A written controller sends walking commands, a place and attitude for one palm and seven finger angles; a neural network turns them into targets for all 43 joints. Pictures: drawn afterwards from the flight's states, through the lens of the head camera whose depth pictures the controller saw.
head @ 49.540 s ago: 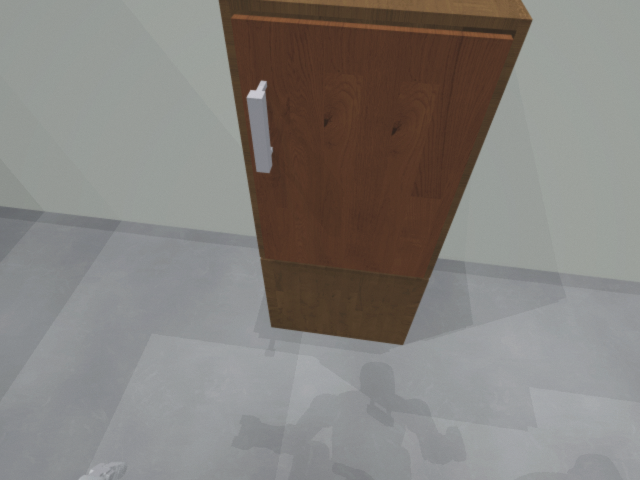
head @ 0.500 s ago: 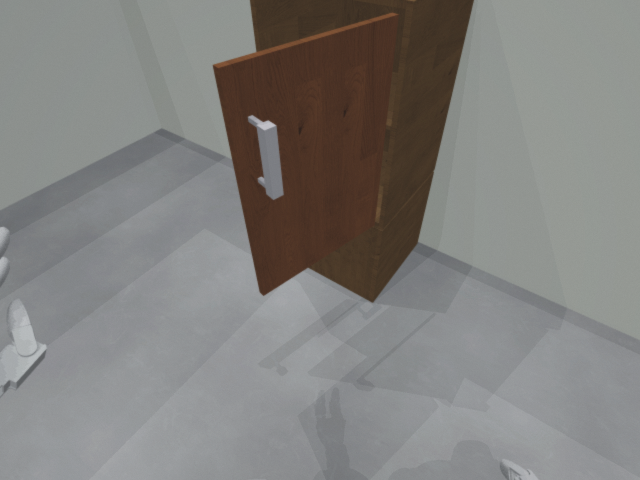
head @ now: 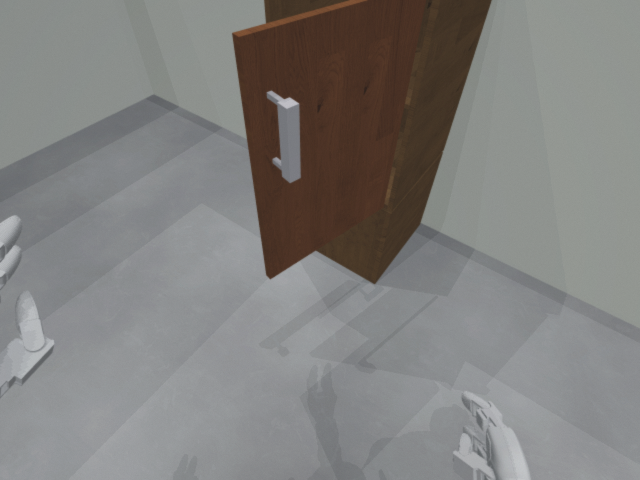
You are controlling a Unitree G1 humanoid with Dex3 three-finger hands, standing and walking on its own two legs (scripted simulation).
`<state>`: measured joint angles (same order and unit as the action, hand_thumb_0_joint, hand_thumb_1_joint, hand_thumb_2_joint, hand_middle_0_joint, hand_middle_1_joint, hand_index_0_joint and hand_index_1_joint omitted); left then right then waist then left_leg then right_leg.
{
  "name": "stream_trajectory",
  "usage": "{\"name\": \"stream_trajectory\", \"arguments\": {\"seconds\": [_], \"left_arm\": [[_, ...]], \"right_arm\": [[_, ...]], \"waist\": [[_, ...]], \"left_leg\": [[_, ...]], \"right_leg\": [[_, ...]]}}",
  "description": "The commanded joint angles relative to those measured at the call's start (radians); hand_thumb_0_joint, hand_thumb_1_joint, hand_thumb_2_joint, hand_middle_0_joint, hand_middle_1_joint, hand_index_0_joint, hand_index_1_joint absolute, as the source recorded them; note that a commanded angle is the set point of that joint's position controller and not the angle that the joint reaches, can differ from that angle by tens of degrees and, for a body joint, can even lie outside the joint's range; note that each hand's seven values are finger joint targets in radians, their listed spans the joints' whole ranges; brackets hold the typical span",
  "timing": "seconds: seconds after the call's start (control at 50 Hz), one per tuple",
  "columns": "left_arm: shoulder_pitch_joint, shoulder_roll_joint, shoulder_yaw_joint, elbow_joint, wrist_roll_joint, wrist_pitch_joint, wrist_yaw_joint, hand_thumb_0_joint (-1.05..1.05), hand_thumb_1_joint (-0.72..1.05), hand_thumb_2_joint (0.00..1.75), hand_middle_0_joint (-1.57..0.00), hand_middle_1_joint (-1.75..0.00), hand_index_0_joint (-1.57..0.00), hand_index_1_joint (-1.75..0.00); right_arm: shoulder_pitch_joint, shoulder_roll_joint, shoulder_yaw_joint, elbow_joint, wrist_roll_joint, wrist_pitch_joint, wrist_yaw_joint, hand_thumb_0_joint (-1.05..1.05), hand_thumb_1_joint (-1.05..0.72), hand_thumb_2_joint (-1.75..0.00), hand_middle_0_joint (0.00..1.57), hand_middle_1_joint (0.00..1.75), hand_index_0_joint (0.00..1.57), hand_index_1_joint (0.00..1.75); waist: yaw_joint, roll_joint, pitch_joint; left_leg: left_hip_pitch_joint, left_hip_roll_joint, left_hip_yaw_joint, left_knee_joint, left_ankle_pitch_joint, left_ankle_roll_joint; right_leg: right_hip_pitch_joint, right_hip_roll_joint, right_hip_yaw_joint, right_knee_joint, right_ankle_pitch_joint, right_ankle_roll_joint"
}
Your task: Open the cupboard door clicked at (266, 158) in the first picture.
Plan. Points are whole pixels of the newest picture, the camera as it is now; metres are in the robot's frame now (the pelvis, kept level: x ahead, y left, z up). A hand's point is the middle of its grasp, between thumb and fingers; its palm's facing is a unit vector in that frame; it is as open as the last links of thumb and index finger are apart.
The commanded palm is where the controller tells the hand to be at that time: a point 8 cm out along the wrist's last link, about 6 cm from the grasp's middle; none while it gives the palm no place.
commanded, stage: stop stepping back and stand still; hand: left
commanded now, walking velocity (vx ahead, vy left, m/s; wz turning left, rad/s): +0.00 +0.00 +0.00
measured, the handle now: (282, 137) +0.63 +0.11 +0.08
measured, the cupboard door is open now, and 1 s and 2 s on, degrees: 76 76 76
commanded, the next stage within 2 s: let the arm hang, fingers relaxed in 0.58 s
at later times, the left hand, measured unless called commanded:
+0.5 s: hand (1, 375) +0.17 +0.28 +0.15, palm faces +0.42 -0.78 -0.46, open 7.4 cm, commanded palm +0.11 +0.32 +0.18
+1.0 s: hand out of the picture +0.00 +0.19 -0.18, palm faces +0.04 -0.98 -0.18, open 7.1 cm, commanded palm none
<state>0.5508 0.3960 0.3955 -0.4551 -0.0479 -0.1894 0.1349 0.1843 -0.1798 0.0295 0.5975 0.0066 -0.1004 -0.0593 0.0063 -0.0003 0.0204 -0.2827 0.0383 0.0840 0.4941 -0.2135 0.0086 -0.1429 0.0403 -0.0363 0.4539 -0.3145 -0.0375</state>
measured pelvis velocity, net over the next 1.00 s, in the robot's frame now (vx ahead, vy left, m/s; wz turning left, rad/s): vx -0.03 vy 0.01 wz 0.05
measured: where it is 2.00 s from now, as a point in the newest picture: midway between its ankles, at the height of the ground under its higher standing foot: outside the picture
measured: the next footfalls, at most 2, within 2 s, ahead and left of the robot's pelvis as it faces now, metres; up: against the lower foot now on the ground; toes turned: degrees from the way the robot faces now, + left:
none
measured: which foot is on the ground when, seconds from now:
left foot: down 0.00-1.00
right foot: down 0.00-1.00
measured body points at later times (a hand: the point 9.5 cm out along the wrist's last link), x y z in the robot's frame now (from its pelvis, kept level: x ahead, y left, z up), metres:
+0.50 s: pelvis -0.02 +0.02 +0.00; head -0.01 +0.02 +0.45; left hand +0.14 +0.32 +0.18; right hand +0.14 -0.22 -0.08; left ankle +0.03 +0.11 -0.74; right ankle -0.05 -0.09 -0.74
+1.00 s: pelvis -0.03 +0.01 +0.00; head -0.01 +0.02 +0.45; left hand +0.00 +0.24 -0.16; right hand +0.03 -0.24 -0.14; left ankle +0.03 +0.11 -0.74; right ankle -0.05 -0.09 -0.74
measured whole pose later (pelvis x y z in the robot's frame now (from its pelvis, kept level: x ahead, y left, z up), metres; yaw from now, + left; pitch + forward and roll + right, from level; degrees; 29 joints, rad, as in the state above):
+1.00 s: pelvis -0.03 +0.01 +0.00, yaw +3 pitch -1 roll -1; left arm 0.27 0.17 0.00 0.96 0.01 0.04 0.02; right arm 0.21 -0.23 0.01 0.98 -0.02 0.02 0.00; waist -0.03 -0.01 0.06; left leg -0.33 0.00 0.05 0.51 -0.17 0.03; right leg -0.19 0.01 -0.08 0.51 -0.31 -0.03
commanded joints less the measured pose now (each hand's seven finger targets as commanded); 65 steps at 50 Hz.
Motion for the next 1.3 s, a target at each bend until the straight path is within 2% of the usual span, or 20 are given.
{"name": "stream_trajectory", "arguments": {"seconds": [0.0,0.12,0.32,0.34,0.38,0.58,0.64,0.66,0.68,0.7,0.72,0.74,0.8,0.82,0.9,0.96,1.0,1.04,1.14,1.28], "left_arm": [[-0.042,0.191,0.132,-0.248,-0.002,-0.057,0.031,0.00,0.90,0.90,-0.20,-0.30,-0.20,-0.30],[-0.010,0.178,0.128,-0.220,-0.005,-0.050,0.032,0.00,0.90,0.90,-0.20,-0.30,-0.20,-0.30],[-0.024,0.170,0.115,-0.211,0.000,-0.052,0.037,0.00,0.90,0.90,-0.20,-0.30,-0.20,-0.30],[-0.023,0.191,0.132,-0.207,0.000,-0.052,0.039,0.00,0.90,0.90,-0.20,-0.30,-0.20,-0.30],[-0.019,0.171,0.119,-0.187,0.001,-0.053,0.039,0.00,0.90,0.90,-0.20,-0.30,-0.20,-0.30],[-0.034,0.165,0.103,-0.169,0.001,-0.048,0.038,0.00,0.90,0.90,-0.20,-0.30,-0.20,-0.30],[-0.046,0.192,0.123,-0.193,0.003,-0.050,0.039,0.00,0.90,0.90,-0.20,-0.30,-0.20,-0.30],[-0.113,0.012,-0.280,0.608,0.087,0.094,-0.104,0.00,0.90,0.90,-0.20,-0.30,-0.20,-0.30],[-0.113,0.001,-0.264,0.631,0.068,0.164,-0.125,0.00,0.90,0.90,-0.20,-0.30,-0.20,-0.30],[-0.134,-0.019,-0.278,0.665,0.070,0.174,-0.130,0.00,0.90,0.90,-0.20,-0.30,-0.20,-0.30],[-0.161,-0.013,-0.286,0.709,0.075,0.178,-0.132,0.00,0.90,0.90,-0.20,-0.30,-0.20,-0.30],[-0.187,-0.002,-0.296,0.767,0.082,0.177,-0.134,0.00,0.90,0.90,-0.20,-0.30,-0.20,-0.30],[-0.258,0.007,-0.319,0.964,0.079,0.178,-0.131,0.00,0.90,0.90,-0.20,-0.30,-0.20,-0.30],[-0.285,-0.002,-0.331,1.029,0.076,0.183,-0.127,0.00,0.90,0.90,-0.20,-0.30,-0.20,-0.30],[-0.292,-0.036,-0.365,1.256,0.063,0.190,-0.114,0.00,0.90,0.90,-0.20,-0.30,-0.20,-0.30],[-0.252,-0.057,-0.368,1.386,0.057,0.184,-0.111,0.00,0.90,0.90,-0.20,-0.30,-0.20,-0.30],[-0.223,-0.081,-0.363,1.448,0.055,0.183,-0.109,0.00,0.90,0.90,-0.20,-0.30,-0.20,-0.30],[-0.207,-0.093,-0.367,1.494,0.053,0.181,-0.108,0.00,0.90,0.90,-0.20,-0.30,-0.20,-0.30],[-0.172,-0.132,-0.376,1.567,0.052,0.180,-0.102,0.00,0.90,0.90,-0.20,-0.30,-0.20,-0.30],[-0.130,-0.166,-0.380,1.602,0.051,0.179,-0.092,0.00,0.90,0.90,-0.20,-0.30,-0.20,-0.30]], "right_arm": [[-0.056,-0.139,-0.052,-0.144,-0.005,-0.049,-0.024,0.00,-0.90,-0.90,0.20,0.30,0.20,0.30],[-0.051,-0.145,-0.054,-0.143,-0.006,-0.049,-0.024,0.00,-0.90,-0.90,0.20,0.30,0.20,0.30],[-0.062,-0.152,-0.058,-0.143,-0.006,-0.053,-0.030,0.00,-0.90,-0.90,0.20,0.30,0.20,0.30],[-0.068,-0.152,-0.060,-0.140,-0.008,-0.056,-0.032,0.00,-0.90,-0.90,0.20,0.30,0.20,0.30],[-0.061,-0.149,-0.059,-0.139,-0.007,-0.056,-0.032,0.00,-0.90,-0.90,0.20,0.30,0.20,0.30],[-0.059,-0.149,-0.063,-0.130,-0.006,-0.054,-0.030,0.00,-0.90,-0.90,0.20,0.30,0.20,0.30],[-0.066,-0.152,-0.066,-0.130,-0.008,-0.055,-0.033,0.00,-0.90,-0.90,0.20,0.30,0.20,0.30],[-0.098,-0.342,-0.103,0.131,-0.005,-0.087,0.068,0.00,-0.90,-0.90,0.20,0.30,0.20,0.30],[-0.016,-0.283,-0.102,0.123,0.004,-0.014,0.068,0.00,-0.90,-0.90,0.20,0.30,0.20,0.30],[-0.002,-0.273,-0.093,0.130,-0.011,0.005,0.066,0.00,-0.90,-0.90,0.20,0.30,0.20,0.30],[-0.015,-0.273,-0.083,0.124,-0.016,0.022,0.063,0.00,-0.90,-0.90,0.20,0.30,0.20,0.30],[-0.028,-0.275,-0.080,0.129,-0.023,0.032,0.061,0.00,-0.90,-0.90,0.20,0.30,0.20,0.30],[-0.034,-0.245,-0.066,0.184,-0.029,0.063,0.062,0.00,-0.90,-0.90,0.20,0.30,0.20,0.30],[-0.030,-0.224,-0.061,0.210,-0.031,0.076,0.061,0.00,-0.90,-0.90,0.20,0.30,0.20,0.30],[-0.006,-0.167,-0.040,0.299,-0.035,0.104,0.056,0.00,-0.90,-0.90,0.20,0.30,0.20,0.30],[0.022,-0.148,-0.038,0.363,-0.029,0.103,0.045,0.00,-0.90,-0.90,0.20,0.30,0.20,0.30],[0.044,-0.123,-0.040,0.399,-0.030,0.107,0.037,0.00,-0.90,-0.90,0.20,0.30,0.20,0.30],[0.075,-0.116,-0.044,0.427,-0.026,0.112,0.032,0.00,-0.90,-0.90,0.20,0.30,0.20,0.30],[0.144,-0.086,-0.048,0.485,-0.021,0.117,0.024,0.00,-0.90,-0.90,0.20,0.30,0.20,0.30],[0.182,-0.042,-0.044,0.527,-0.023,0.118,0.022,0.00,-0.90,-0.90,0.20,0.30,0.20,0.30]], "waist": [[-0.005,0.107,-0.142],[-0.006,0.097,-0.136],[-0.008,0.091,-0.089],[-0.006,0.089,-0.081],[-0.009,0.088,-0.076],[-0.008,0.057,-0.085],[-0.005,0.088,-0.090],[-0.048,0.095,-0.008],[-0.031,0.094,-0.083],[-0.027,0.070,-0.101],[-0.021,0.019,-0.079],[-0.011,-0.077,-0.081],[-0.015,-0.181,-0.074],[-0.022,-0.172,-0.063],[-0.022,0.078,-0.024],[-0.012,0.118,-0.040],[-0.009,0.179,-0.030],[-0.012,0.111,-0.016],[-0.020,0.023,0.030],[-0.021,-0.018,0.054]], "left_leg": [[0.135,0.081,-0.114,-0.094,0.259,0.019],[0.115,0.077,-0.118,-0.114,0.221,0.012],[0.062,0.071,-0.138,-0.189,-0.017,0.007],[0.061,0.068,-0.136,-0.190,-0.040,0.005],[0.057,0.066,-0.138,-0.197,-0.062,0.004],[0.098,0.048,-0.117,-0.143,0.036,0.001],[0.096,0.045,-0.117,-0.150,0.035,0.000],[-0.042,0.098,-0.174,0.007,0.238,0.031],[0.020,0.100,-0.145,-0.013,0.259,0.029],[-0.014,0.120,-0.183,-0.026,0.188,0.052],[-0.065,0.123,-0.215,-0.055,0.133,0.072],[-0.071,0.121,-0.232,-0.066,0.129,0.073],[-0.018,0.069,-0.192,-0.025,0.108,0.052],[0.013,0.051,-0.173,-0.011,0.110,0.042],[0.037,0.059,-0.176,-0.088,0.096,0.029],[0.033,0.061,-0.181,-0.118,0.071,0.028],[0.038,0.060,-0.176,-0.125,0.040,0.027],[0.050,0.062,-0.176,-0.120,0.031,0.025],[0.077,0.063,-0.165,-0.123,0.039,0.028],[0.088,0.055,-0.145,-0.118,0.055,0.029]], "right_leg": [[-0.018,-0.070,0.070,-0.060,0.278,0.040],[-0.008,-0.066,0.058,-0.084,0.247,0.040],[-0.026,-0.059,0.049,-0.125,0.102,0.039],[-0.036,-0.063,0.051,-0.140,0.087,0.037],[-0.039,-0.063,0.051,-0.146,0.064,0.036],[-0.057,-0.076,0.068,-0.173,0.117,0.034],[-0.049,-0.073,0.062,-0.172,0.117,0.034],[-0.143,-0.141,0.000,0.010,0.219,0.006],[-0.137,-0.133,0.049,-0.001,0.160,0.002],[-0.141,-0.111,0.034,0.036,0.056,-0.004],[-0.119,-0.096,0.029,0.059,0.028,-0.005],[-0.094,-0.092,0.039,0.055,0.029,-0.009],[-0.111,-0.153,0.090,-0.031,0.062,-0.030],[-0.133,-0.170,0.105,-0.055,0.064,-0.039],[-0.108,-0.147,0.098,-0.065,0.041,-0.023],[-0.041,-0.143,0.090,-0.088,0.060,-0.021],[-0.033,-0.145,0.084,-0.107,0.065,-0.027],[-0.040,-0.144,0.078,-0.131,0.054,-0.028],[-0.076,-0.143,0.064,-0.151,0.034,-0.027],[-0.094,-0.147,0.064,-0.151,0.020,-0.025]]}}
